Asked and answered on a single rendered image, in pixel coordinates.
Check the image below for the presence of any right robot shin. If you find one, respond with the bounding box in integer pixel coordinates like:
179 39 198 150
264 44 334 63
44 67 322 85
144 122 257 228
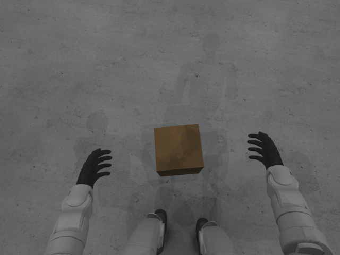
202 221 218 228

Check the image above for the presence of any robot right hand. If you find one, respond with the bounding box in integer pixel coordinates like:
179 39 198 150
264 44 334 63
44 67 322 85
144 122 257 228
247 131 284 170

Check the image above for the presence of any robot left forearm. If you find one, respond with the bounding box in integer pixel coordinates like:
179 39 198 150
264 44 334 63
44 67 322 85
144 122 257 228
44 184 94 255

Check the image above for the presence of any robot shin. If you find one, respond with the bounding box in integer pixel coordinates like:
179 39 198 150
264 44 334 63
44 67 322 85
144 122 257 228
146 213 161 247
202 221 218 228

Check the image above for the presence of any left robot shin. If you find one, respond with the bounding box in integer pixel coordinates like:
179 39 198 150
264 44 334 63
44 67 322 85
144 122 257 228
146 213 161 247

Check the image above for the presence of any carton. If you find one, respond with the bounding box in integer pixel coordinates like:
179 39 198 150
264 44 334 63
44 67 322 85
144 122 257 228
154 124 204 176

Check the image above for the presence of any robot left hand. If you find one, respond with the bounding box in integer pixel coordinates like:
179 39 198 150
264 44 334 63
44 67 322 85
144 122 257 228
76 148 112 189

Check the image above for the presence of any robot right forearm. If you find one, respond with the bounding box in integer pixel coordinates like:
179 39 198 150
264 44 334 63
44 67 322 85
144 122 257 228
266 165 335 255

